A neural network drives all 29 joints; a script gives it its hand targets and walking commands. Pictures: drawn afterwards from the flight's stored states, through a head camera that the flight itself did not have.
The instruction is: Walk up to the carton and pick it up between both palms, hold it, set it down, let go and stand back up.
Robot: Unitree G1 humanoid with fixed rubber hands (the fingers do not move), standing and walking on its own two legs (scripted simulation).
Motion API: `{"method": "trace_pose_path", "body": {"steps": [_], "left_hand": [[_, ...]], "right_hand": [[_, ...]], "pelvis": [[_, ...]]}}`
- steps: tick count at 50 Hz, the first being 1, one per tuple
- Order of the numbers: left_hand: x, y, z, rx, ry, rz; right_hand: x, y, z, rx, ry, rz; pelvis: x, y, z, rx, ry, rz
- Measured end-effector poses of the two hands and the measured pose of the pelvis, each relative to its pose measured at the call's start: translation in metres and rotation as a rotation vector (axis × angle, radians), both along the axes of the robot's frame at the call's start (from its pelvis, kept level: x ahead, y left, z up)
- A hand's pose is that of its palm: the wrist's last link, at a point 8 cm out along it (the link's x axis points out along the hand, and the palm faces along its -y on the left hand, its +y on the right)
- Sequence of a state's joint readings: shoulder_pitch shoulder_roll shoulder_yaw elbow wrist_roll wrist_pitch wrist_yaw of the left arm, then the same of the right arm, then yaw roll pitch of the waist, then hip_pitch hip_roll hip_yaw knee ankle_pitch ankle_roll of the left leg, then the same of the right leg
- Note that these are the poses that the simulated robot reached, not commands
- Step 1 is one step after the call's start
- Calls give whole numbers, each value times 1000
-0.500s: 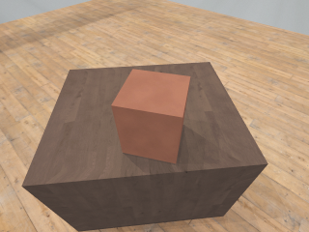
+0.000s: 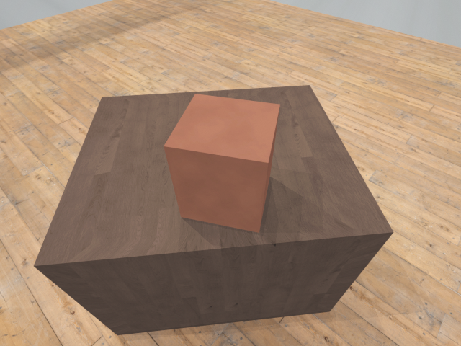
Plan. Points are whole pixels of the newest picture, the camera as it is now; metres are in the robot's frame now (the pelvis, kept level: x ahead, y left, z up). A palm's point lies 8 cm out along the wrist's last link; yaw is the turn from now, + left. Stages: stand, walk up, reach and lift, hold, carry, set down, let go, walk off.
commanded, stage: stand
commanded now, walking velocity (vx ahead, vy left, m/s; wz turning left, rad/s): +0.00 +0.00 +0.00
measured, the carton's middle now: (227, 164) +0.52 +0.01 -0.02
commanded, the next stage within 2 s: none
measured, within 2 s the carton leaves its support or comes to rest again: neither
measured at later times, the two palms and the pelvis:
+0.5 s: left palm out of the picture -0.04 +0.18 -0.14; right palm out of the picture -0.05 -0.20 -0.15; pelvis +0.00 -0.01 +0.00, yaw +0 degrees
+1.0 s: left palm out of the picture -0.03 +0.19 -0.14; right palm out of the picture -0.03 -0.20 -0.15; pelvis +0.02 -0.01 +0.00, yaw +0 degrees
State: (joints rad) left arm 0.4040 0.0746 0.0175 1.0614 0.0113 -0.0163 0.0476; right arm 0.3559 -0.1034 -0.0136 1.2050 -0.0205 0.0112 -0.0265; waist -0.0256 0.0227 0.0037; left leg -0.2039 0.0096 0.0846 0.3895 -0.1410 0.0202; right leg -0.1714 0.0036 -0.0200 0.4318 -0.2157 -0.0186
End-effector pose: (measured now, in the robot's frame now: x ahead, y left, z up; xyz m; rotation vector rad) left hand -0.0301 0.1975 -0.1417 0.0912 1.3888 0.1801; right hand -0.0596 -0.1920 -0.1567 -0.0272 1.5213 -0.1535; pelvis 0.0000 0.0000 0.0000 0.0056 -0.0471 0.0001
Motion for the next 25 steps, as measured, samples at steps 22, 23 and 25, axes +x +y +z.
{"method": "trace_pose_path", "body": {"steps": [22,23,25], "left_hand": [[-22,-12,-1,-19,55,7],[-18,-12,-2,-20,46,2],[-9,-13,-3,-22,33,-12]], "right_hand": [[9,-13,1,-15,-26,13],[9,-11,1,-12,-26,12],[8,-9,2,-12,-23,3]], "pelvis": [[-4,-9,-1,-7,38,-3],[-3,-9,-1,-7,39,-3],[-2,-9,-1,-8,41,-6]]}}
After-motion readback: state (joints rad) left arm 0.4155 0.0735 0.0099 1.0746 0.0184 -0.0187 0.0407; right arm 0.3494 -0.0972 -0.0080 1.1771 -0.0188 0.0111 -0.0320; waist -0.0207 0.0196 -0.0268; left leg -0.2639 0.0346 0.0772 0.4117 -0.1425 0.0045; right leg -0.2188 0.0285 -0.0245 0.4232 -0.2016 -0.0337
